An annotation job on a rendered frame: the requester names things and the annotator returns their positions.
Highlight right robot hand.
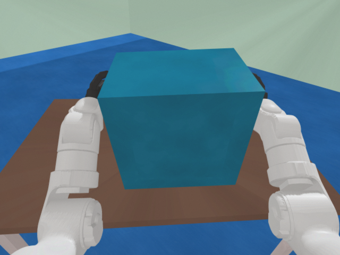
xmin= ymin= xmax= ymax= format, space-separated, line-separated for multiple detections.
xmin=252 ymin=73 xmax=268 ymax=99

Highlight carton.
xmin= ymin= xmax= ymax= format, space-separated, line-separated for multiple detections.
xmin=97 ymin=48 xmax=266 ymax=190

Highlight robot left upper arm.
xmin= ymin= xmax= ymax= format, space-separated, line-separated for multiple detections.
xmin=11 ymin=198 xmax=103 ymax=255

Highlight robot right upper arm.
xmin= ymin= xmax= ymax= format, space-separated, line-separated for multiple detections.
xmin=268 ymin=191 xmax=340 ymax=255

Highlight left robot hand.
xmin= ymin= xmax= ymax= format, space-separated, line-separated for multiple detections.
xmin=85 ymin=71 xmax=108 ymax=99

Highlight robot left forearm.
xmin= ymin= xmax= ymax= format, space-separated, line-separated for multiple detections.
xmin=37 ymin=97 xmax=104 ymax=238

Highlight robot right forearm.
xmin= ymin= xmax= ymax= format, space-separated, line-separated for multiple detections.
xmin=253 ymin=99 xmax=339 ymax=234

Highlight table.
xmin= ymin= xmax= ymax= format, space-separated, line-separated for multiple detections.
xmin=0 ymin=99 xmax=340 ymax=255

